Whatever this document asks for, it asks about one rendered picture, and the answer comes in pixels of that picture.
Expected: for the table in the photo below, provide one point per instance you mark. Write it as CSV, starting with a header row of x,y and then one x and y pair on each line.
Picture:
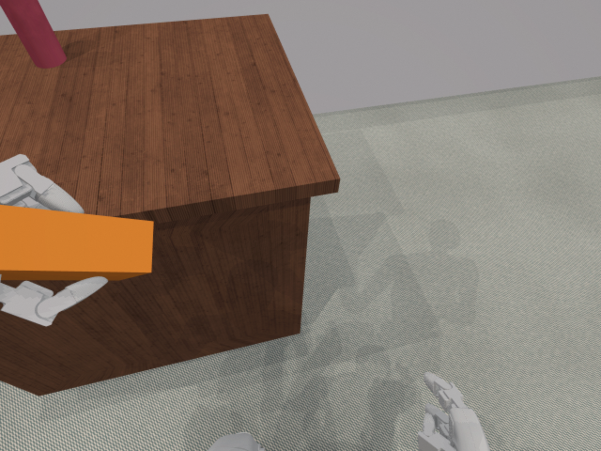
x,y
200,126

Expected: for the left robot hand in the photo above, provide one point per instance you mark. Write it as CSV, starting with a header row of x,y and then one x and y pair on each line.
x,y
22,186

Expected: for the right robot hand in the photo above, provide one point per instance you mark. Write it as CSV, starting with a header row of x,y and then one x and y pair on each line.
x,y
460,431

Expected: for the sponge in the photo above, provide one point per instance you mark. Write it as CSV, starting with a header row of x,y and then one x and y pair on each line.
x,y
40,244

